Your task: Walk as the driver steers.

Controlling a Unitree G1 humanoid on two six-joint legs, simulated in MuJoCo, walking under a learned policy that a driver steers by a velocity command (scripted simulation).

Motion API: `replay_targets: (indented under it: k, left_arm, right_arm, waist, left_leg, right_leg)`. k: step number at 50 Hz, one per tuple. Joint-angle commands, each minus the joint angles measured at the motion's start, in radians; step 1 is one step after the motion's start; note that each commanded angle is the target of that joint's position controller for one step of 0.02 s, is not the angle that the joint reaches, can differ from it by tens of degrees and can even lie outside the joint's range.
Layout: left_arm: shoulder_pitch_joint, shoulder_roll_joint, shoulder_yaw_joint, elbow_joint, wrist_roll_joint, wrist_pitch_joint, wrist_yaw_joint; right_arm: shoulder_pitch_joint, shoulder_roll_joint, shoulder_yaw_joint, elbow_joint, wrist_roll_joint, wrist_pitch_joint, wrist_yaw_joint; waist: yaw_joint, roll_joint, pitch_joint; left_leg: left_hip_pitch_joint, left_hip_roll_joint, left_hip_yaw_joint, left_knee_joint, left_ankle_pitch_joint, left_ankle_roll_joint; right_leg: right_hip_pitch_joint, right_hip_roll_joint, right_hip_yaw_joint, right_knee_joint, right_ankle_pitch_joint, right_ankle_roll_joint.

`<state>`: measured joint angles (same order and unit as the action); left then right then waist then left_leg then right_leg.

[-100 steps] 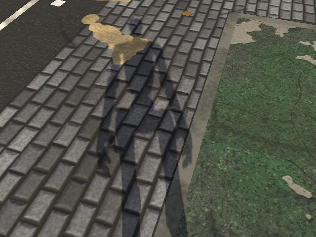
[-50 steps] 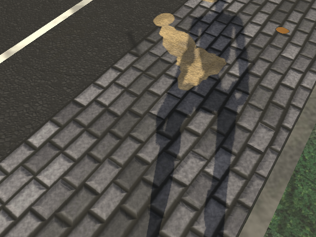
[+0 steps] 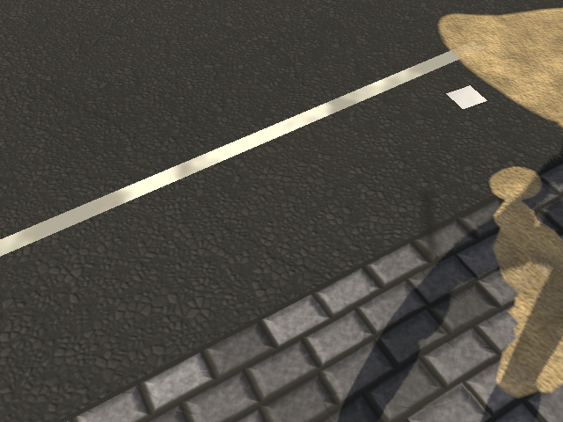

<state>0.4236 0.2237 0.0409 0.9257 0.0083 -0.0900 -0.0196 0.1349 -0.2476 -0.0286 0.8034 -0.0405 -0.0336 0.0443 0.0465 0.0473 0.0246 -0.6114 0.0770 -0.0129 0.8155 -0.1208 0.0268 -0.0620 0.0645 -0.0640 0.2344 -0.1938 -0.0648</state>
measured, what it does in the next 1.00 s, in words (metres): walks ahead: left foot, then right foot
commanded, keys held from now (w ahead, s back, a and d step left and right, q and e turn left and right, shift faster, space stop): w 0.02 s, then no key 0.74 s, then w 0.24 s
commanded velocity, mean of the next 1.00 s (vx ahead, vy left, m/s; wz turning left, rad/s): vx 0.17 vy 0.00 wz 0.02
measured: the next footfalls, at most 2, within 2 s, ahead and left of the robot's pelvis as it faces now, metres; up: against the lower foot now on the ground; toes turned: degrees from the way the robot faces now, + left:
left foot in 0.16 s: +0.24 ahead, +0.12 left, +0.00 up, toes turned +3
right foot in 0.54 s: +0.21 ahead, -0.09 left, +0.00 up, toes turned -2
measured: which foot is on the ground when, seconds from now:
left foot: up 0.00-0.14, down 0.16-1.00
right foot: down 0.00-0.18, up 0.20-0.52, down 0.54-1.00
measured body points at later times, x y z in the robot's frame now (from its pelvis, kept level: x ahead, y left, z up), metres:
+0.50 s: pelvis +0.15 +0.04 -0.01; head +0.17 +0.05 +0.44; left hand +0.21 +0.28 -0.16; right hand +0.21 -0.20 -0.15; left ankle +0.20 +0.11 -0.75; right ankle +0.17 -0.09 -0.74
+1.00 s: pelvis +0.21 +0.03 -0.01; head +0.21 +0.04 +0.44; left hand +0.18 +0.27 -0.17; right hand +0.22 -0.21 -0.16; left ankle +0.21 +0.11 -0.74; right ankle +0.17 -0.09 -0.75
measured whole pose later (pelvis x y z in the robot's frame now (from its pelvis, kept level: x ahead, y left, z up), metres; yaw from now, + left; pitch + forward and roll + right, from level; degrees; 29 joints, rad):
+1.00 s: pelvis +0.21 +0.03 -0.01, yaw +0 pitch -1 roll +0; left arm 0.39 0.19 0.04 1.09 0.01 -0.02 0.02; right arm 0.33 -0.18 -0.03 1.06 -0.03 -0.03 0.01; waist 0.01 -0.02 -0.02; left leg -0.25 -0.02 0.06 0.58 -0.37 0.09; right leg -0.12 0.01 -0.01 0.44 -0.31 -0.03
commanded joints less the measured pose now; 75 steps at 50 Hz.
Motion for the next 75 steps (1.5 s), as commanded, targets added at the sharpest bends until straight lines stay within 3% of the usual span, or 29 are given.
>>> replay_targets:
  k: [1, 5, 7, 8, 9, 10, 11, 14, 18, 23, 27, 28, 29, 38, 41, 47, 51, 52, 53, 54, 55, 57, 61, 68, 70, 71, 72, 73, 75]
  left_arm:
    - [0.011, 0.145, 0.028, -0.042, -0.002, -0.014, 0.002]
    - [0.042, 0.143, 0.022, -0.009, 0.005, -0.001, 0.011]
    - [0.014, 0.147, 0.020, -0.006, -0.005, 0.006, 0.019]
    - [0.017, 0.133, 0.014, -0.010, -0.015, 0.006, 0.023]
    - [0.038, 0.082, -0.003, -0.050, -0.022, 0.002, 0.028]
    - [0.194, 0.021, -0.015, -0.020, -0.056, 0.019, 0.034]
    - [0.123, 0.117, 0.011, 0.000, -0.023, 0.042, 0.045]
    - [-0.003, 0.069, 0.006, -0.019, 0.010, 0.065, 0.033]
    - [0.040, 0.023, -0.004, 0.021, 0.015, 0.105, 0.028]
    - [-0.065, 0.037, -0.011, 0.028, 0.014, 0.126, 0.047]
    - [-0.065, 0.061, -0.018, 0.050, 0.029, 0.100, 0.053]
    - [-0.101, 0.106, -0.011, 0.050, 0.019, 0.090, 0.054]
    - [-0.117, 0.077, -0.016, 0.063, 0.005, 0.084, 0.048]
    - [-0.097, 0.032, -0.030, 0.118, 0.000, 0.070, 0.055]
    - [-0.066, 0.068, -0.013, 0.129, 0.005, 0.078, 0.053]
    - [0.006, 0.113, 0.023, 0.143, 0.008, 0.070, 0.045]
    - [-0.117, 0.092, 0.029, 0.112, -0.001, 0.054, 0.033]
    - [-0.159, 0.066, 0.023, 0.089, 0.002, 0.047, 0.032]
    - [-0.196, -0.012, 0.002, 0.047, -0.007, 0.036, 0.022]
    - [-0.233, 0.048, 0.016, 0.016, 0.024, 0.031, 0.017]
    - [-0.251, 0.070, 0.024, 0.019, 0.036, 0.029, 0.010]
    - [-0.188, 0.023, 0.017, 0.055, 0.020, 0.020, 0.000]
    - [-0.181, -0.004, 0.013, 0.066, 0.017, 0.043, 0.006]
    - [-0.224, 0.009, -0.004, 0.057, 0.003, 0.050, 0.037]
    - [-0.095, 0.037, 0.008, 0.106, 0.014, 0.032, 0.045]
    - [-0.009, 0.105, 0.022, 0.124, 0.026, 0.018, 0.047]
    - [0.020, 0.134, 0.022, 0.119, 0.030, 0.020, 0.046]
    - [-0.024, 0.112, 0.016, 0.110, -0.010, 0.030, 0.039]
    - [-0.181, 0.040, -0.006, 0.079, -0.010, 0.045, 0.045]
  right_arm:
    - [-0.109, -0.027, 0.009, -0.082, 0.008, -0.015, 0.003]
    - [-0.107, -0.032, 0.009, -0.075, 0.007, -0.030, -0.016]
    - [0.040, -0.052, -0.001, -0.015, -0.005, -0.046, -0.028]
    - [0.143, -0.088, -0.011, 0.020, -0.022, -0.061, -0.037]
    - [0.274, -0.166, -0.027, 0.038, -0.042, -0.068, -0.047]
    - [0.282, -0.204, -0.044, 0.045, 0.000, -0.051, -0.046]
    - [0.258, -0.146, -0.036, 0.037, 0.044, -0.039, -0.041]
    - [0.071, -0.028, 0.006, 0.031, 0.037, -0.038, -0.056]
    - [0.044, -0.043, 0.011, 0.057, 0.023, -0.049, -0.059]
    - [0.092, -0.064, 0.005, 0.105, 0.017, -0.021, -0.058]
    - [0.107, -0.040, 0.008, 0.130, 0.028, 0.003, -0.062]
    - [0.167, -0.019, 0.007, 0.141, 0.038, 0.008, -0.061]
    - [0.173, -0.013, 0.008, 0.166, 0.037, 0.014, -0.061]
    - [0.182, -0.006, 0.007, 0.247, 0.032, 0.012, -0.073]
    - [0.197, -0.027, -0.004, 0.258, 0.028, 0.022, -0.070]
    - [0.115, 0.019, -0.003, 0.196, 0.004, -0.008, -0.040]
    - [0.291, 0.027, -0.014, 0.243, 0.024, -0.038, -0.035]
    - [0.399, -0.005, -0.025, 0.275, 0.020, -0.045, -0.045]
    - [0.509, -0.102, -0.051, 0.296, 0.020, -0.050, -0.056]
    - [0.564, -0.134, -0.061, 0.319, 0.021, -0.042, -0.055]
    - [0.473, -0.081, -0.047, 0.291, 0.013, -0.040, -0.056]
    - [0.349, -0.042, -0.032, 0.248, 0.015, -0.052, -0.060]
    - [0.359, 0.002, -0.003, 0.273, 0.022, -0.064, -0.072]
    - [0.344, -0.013, 0.011, 0.300, 0.025, -0.047, -0.082]
    - [0.315, -0.025, 0.007, 0.301, 0.036, -0.046, -0.079]
    - [0.347, -0.009, 0.010, 0.291, 0.039, -0.048, -0.079]
    - [0.488, 0.076, 0.023, 0.316, 0.070, -0.030, -0.083]
    - [0.492, 0.042, 0.008, 0.336, 0.051, -0.002, -0.087]
    - [0.333, 0.040, 0.002, 0.304, 0.002, 0.018, -0.078]
  waist:
    - [-0.001, -0.127, 0.032]
    - [-0.007, -0.139, 0.015]
    - [-0.074, -0.126, -0.047]
    - [-0.112, -0.093, -0.113]
    - [-0.136, 0.042, -0.249]
    - [-0.097, 0.211, -0.414]
    - [-0.107, 0.043, -0.358]
    - [-0.026, 0.040, -0.087]
    - [0.028, 0.048, -0.115]
    - [-0.018, 0.071, -0.075]
    - [-0.011, -0.030, 0.007]
    - [-0.069, -0.115, 0.046]
    - [-0.065, -0.156, 0.062]
    - [-0.052, -0.063, 0.029]
    - [-0.047, -0.075, 0.039]
    - [-0.011, -0.188, 0.134]
    - [-0.122, -0.133, 0.119]
    - [-0.164, -0.047, 0.108]
    - [-0.197, 0.201, 0.081]
    - [-0.198, 0.211, 0.109]
    - [-0.143, 0.052, 0.136]
    - [-0.065, -0.014, 0.115]
    - [-0.031, 0.034, 0.042]
    - [-0.030, 0.089, 0.010]
    - [0.037, 0.019, -0.025]
    - [0.042, -0.063, -0.106]
    - [-0.002, -0.224, -0.237]
    - [-0.011, -0.189, -0.260]
    - [-0.041, -0.110, -0.052]
  left_leg:
    - [0.059, -0.016, 0.062, -0.146, 0.077, -0.009]
    - [0.156, -0.070, 0.074, -0.250, 0.044, 0.019]
    - [0.334, -0.111, 0.078, -0.380, 0.101, 0.051]
    - [0.516, -0.058, 0.040, -0.413, 0.255, 0.072]
    - [0.782, 0.199, -0.177, -0.313, 0.711, 0.130]
    - [0.939, 0.407, -0.417, -0.311, 0.995, 0.312]
    - [0.824, 0.332, -0.353, -0.349, 0.924, 0.295]
    - [0.505, 0.199, -0.160, -0.494, 0.699, 0.202]
    - [0.352, 0.133, -0.046, -0.535, 0.618, 0.182]
    - [0.298, 0.119, -0.093, -0.590, 0.044, 0.165]
    - [0.194, 0.064, -0.119, -0.562, -0.291, 0.064]
    - [0.223, -0.008, -0.066, -0.551, -0.242, 0.037]
    - [0.352, -0.032, -0.032, -0.521, -0.143, 0.027]
    - [0.452, 0.004, -0.050, -0.510, -0.010, 0.025]
    - [0.401, -0.050, -0.014, -0.451, -0.346, 0.049]
    - [0.154, -0.078, 0.065, -0.171, -0.246, 0.058]
    - [0.504, -0.109, 0.083, -0.375, -0.223, 0.079]
    - [0.665, -0.040, -0.032, -0.459, -0.270, 0.092]
    - [0.792, 0.164, -0.397, -0.648, -0.526, 0.161]
    - [0.780, 0.306, -0.592, -0.706, -0.519, 0.232]
    - [0.714, 0.286, -0.527, -0.682, -0.462, 0.230]
    - [0.637, 0.212, -0.333, -0.669, -0.079, 0.184]
    - [0.631, 0.114, -0.066, -0.560, 0.647, 0.143]
    - [0.548, 0.095, -0.004, -0.420, 0.772, 0.114]
    - [0.515, 0.057, 0.009, -0.244, 0.646, 0.075]
    - [0.412, 0.010, 0.030, -0.093, 0.334, 0.043]
    - [0.320, -0.116, 0.070, 0.180, -0.383, 0.018]
    - [0.321, -0.121, -0.002, 0.275, -0.533, 0.012]
    - [0.266, -0.080, -0.030, 0.271, -0.467, 0.005]
  right_leg:
    - [-0.051, -0.236, 0.123, -0.094, 0.313, -0.118]
    - [0.040, -0.256, 0.105, 0.055, 0.662, -0.083]
    - [0.056, -0.222, 0.090, 0.224, 0.748, -0.045]
    - [-0.020, -0.185, 0.067, 0.363, 0.631, -0.018]
    - [-0.212, -0.134, 0.025, 0.616, 0.180, 0.012]
    - [-0.376, -0.001, 0.026, 0.905, -0.463, 0.032]
    - [-0.391, -0.035, 0.116, 0.934, -0.431, 0.031]
    - [-0.368, -0.108, 0.117, 0.808, -0.287, 0.051]
    - [-0.178, -0.094, 0.073, 0.650, -0.197, 0.076]
    - [-0.131, -0.094, 0.044, 0.425, -0.134, 0.066]
    - [-0.012, -0.173, 0.129, 0.139, 0.016, 0.032]
    - [-0.102, -0.216, 0.195, 0.120, -0.022, 0.012]
    - [-0.229, -0.215, 0.206, 0.075, -0.106, 0.009]
    - [-0.162, -0.173, 0.152, 0.072, 0.015, 0.022]
    - [-0.194, -0.142, 0.158, 0.077, -0.351, -0.018]
    - [-0.112, -0.359, 0.460, -0.106, -0.529, -0.157]
    - [-0.315, -0.248, 0.279, 0.022, -0.407, -0.101]
    - [-0.446, -0.183, 0.191, 0.169, -0.348, -0.067]
    - [-0.632, -0.040, 0.015, 0.480, -0.293, -0.014]
    - [-0.735, -0.034, 0.000, 0.684, -0.352, -0.022]
    - [-0.739, -0.093, 0.062, 0.788, -0.279, -0.035]
    - [-0.648, -0.126, 0.069, 0.794, -0.155, -0.023]
    - [-0.542, -0.086, 0.000, 0.705, -0.068, 0.030]
    - [-0.254, -0.027, -0.037, 0.368, 0.091, -0.011]
    - [-0.077, -0.041, -0.014, 0.201, 0.273, -0.036]
    - [0.101, -0.195, 0.125, 0.235, 0.662, -0.061]
    - [0.219, -0.452, 0.375, 0.250, 1.052, -0.239]
    - [0.120, -0.478, 0.453, 0.186, 0.870, -0.304]
    - [-0.111, -0.387, 0.369, 0.059, 0.409, -0.247]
